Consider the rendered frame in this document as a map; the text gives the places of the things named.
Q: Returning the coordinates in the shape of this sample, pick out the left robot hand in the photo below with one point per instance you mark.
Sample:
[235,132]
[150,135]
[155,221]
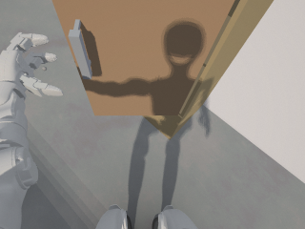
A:
[13,66]

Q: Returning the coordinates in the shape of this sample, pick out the cupboard door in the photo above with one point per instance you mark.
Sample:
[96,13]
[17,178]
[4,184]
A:
[145,54]

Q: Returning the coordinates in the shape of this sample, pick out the left robot forearm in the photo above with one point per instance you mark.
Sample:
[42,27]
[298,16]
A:
[13,122]

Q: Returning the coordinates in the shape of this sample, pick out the handle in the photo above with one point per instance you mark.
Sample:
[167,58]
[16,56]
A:
[79,50]

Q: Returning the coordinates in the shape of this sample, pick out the robot right thigh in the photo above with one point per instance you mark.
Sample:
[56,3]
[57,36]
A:
[174,219]

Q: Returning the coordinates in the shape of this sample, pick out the left robot upper arm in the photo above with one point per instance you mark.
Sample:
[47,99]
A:
[18,173]

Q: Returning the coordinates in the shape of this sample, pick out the right robot shin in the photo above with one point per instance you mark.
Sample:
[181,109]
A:
[168,207]

